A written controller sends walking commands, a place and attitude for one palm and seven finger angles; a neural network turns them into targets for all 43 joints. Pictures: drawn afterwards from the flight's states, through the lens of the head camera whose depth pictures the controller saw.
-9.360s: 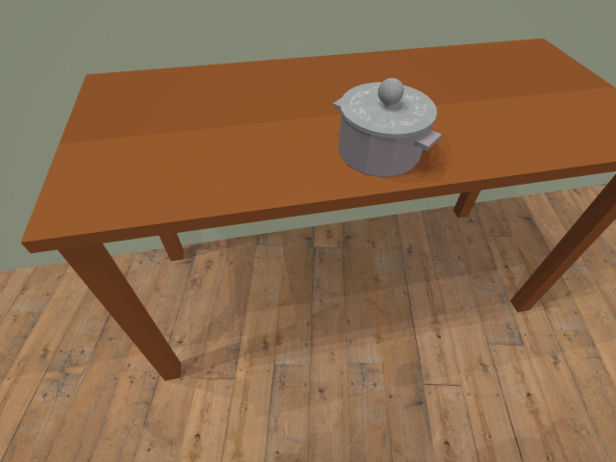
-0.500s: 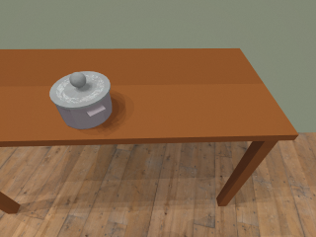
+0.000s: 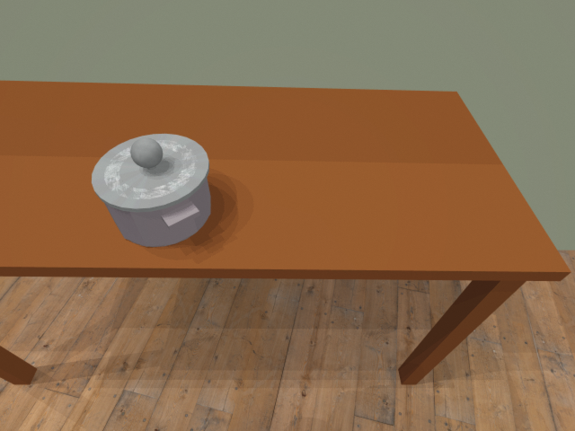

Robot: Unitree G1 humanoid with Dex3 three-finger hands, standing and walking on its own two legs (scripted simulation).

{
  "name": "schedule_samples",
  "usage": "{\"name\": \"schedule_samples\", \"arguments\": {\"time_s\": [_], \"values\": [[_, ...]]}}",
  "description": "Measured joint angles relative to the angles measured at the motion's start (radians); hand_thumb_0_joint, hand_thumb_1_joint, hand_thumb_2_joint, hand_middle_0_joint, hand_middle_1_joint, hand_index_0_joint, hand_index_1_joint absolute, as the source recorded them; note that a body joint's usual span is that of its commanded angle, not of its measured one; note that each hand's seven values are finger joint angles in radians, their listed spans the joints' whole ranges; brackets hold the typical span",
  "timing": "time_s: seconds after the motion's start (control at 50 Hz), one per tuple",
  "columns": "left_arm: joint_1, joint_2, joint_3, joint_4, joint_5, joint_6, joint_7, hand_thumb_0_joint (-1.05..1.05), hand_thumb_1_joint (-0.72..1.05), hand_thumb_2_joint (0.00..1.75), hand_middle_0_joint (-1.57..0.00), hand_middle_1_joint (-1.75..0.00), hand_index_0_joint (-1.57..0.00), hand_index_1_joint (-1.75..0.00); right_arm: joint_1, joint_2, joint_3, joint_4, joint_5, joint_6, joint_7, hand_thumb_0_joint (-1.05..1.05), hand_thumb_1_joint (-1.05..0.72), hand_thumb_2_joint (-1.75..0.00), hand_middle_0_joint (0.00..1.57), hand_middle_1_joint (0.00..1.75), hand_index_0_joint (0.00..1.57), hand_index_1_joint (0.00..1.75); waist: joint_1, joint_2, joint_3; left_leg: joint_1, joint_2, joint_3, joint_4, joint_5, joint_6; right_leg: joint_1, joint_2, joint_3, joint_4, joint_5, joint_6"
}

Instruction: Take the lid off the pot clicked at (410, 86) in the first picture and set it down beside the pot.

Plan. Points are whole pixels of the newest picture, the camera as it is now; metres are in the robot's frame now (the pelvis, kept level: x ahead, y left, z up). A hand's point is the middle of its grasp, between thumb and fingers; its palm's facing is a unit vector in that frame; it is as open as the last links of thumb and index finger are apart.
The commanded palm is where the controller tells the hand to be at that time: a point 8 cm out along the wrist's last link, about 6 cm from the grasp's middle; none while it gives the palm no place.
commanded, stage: come to a stop and stand still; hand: left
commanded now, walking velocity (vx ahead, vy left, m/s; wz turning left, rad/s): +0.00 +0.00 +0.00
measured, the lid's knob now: (146, 153) +0.48 +0.26 +0.12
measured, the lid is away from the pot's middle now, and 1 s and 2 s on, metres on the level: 0.00 0.00 0.00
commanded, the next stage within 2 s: look again from close up in 0.46 s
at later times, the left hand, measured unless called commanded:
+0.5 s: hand out of the picture +0.02 +0.17 -0.18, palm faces +0.04 -0.98 -0.19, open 7.3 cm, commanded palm none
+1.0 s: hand out of the picture +0.00 +0.16 -0.18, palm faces +0.05 -0.98 -0.17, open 7.4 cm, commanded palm none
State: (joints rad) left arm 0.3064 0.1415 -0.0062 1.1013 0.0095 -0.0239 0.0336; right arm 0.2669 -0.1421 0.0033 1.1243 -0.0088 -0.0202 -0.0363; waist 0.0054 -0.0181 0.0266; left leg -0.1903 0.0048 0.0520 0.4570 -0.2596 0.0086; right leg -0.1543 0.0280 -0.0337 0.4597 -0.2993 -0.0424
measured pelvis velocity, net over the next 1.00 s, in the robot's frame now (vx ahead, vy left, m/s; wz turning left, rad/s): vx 0.02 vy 0.00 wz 0.01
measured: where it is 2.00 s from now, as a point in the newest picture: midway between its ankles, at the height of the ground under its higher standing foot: outside the picture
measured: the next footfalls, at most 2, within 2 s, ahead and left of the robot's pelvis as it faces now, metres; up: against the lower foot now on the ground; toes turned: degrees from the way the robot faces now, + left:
none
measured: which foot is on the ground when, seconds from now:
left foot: down 0.00-1.00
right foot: down 0.00-1.00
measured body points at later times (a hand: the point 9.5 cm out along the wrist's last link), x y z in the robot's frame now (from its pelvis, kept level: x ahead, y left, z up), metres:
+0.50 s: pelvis +0.02 +0.00 +0.00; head +0.04 +0.01 +0.45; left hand +0.02 +0.23 -0.16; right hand +0.02 -0.22 -0.16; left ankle -0.01 +0.11 -0.74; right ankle -0.03 -0.09 -0.74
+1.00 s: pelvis +0.02 +0.00 +0.00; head +0.04 +0.01 +0.45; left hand +0.00 +0.21 -0.16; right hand +0.02 -0.22 -0.16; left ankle -0.01 +0.11 -0.74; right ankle -0.03 -0.09 -0.74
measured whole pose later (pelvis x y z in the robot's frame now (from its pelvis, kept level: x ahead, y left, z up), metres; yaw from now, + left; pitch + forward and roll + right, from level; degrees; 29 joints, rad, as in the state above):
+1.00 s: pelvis +0.02 +0.00 +0.00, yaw +1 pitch -1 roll +0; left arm 0.32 0.14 0.00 1.11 0.01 -0.02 0.04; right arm 0.28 -0.13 0.01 1.15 0.00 -0.02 -0.04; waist 0.01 -0.02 0.04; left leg -0.13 0.00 0.04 0.42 -0.27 0.01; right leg -0.08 0.02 -0.04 0.40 -0.31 -0.04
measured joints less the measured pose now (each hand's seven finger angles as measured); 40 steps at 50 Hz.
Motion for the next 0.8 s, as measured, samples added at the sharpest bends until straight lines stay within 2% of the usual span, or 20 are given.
{"name": "schedule_samples", "arguments": {"time_s": [0.36,0.8], "values": [[-0.023,0.020,0.005,-0.010,-0.002,0.000,0.005,0.00,0.91,0.90,-0.19,-0.30,-0.20,-0.30,0.000,0.000,0.005,0.011,0.001,0.002,-0.002,0.01,-0.92,-0.90,0.20,0.30,0.20,0.30,-0.004,0.000,0.003,0.045,-0.008,-0.002,-0.025,-0.017,0.002,0.048,-0.006,-0.001,-0.028,-0.017,0.005],[0.006,0.001,0.002,0.001,-0.004,0.001,0.004,0.00,0.91,0.90,-0.20,-0.30,-0.20,-0.30,0.012,0.011,0.007,0.022,0.003,0.003,-0.003,0.01,-0.91,-0.90,0.20,0.30,0.20,0.30,-0.001,-0.001,0.013,0.059,-0.008,-0.010,-0.040,-0.014,0.001,0.070,-0.005,-0.008,-0.054,-0.011,0.004]]}}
